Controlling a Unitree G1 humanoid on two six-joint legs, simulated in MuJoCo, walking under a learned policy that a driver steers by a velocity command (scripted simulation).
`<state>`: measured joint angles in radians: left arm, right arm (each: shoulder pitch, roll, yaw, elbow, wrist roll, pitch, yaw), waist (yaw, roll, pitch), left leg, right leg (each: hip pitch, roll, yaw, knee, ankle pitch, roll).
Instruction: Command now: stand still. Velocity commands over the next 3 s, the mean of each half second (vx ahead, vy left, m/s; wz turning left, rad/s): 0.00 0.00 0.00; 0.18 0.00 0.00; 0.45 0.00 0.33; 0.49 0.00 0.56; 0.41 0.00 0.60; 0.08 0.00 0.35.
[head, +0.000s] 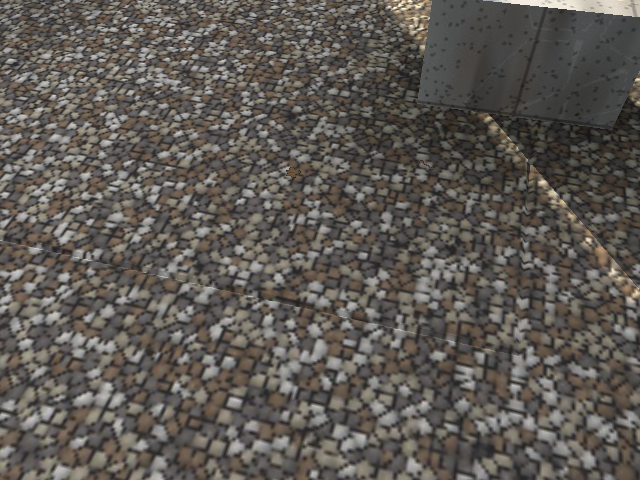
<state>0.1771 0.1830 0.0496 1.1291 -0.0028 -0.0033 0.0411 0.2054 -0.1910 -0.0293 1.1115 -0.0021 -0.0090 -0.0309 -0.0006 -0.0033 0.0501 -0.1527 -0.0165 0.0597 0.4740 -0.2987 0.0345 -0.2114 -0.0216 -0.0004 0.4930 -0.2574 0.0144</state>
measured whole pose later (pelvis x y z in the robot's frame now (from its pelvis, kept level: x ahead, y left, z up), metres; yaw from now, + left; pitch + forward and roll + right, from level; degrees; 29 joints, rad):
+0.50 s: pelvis -0.01 +0.00 +0.00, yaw +0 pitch -1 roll +0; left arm 0.21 0.17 0.04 1.15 0.00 0.00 0.05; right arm 0.25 -0.17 -0.02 1.13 0.00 -0.01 -0.03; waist 0.00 -0.01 0.04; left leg -0.16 -0.02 0.06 0.46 -0.28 0.04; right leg -0.22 -0.02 0.00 0.47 -0.23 0.02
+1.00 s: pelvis +0.06 -0.05 -0.01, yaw +0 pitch +1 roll +1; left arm 0.19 0.22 0.07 1.08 -0.03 -0.09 0.00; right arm 0.40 -0.24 -0.06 1.09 0.03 -0.06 -0.02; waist -0.02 0.03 -0.02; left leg -0.13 0.04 0.04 0.53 -0.41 0.01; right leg -0.34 -0.04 -0.07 0.57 -0.28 -0.05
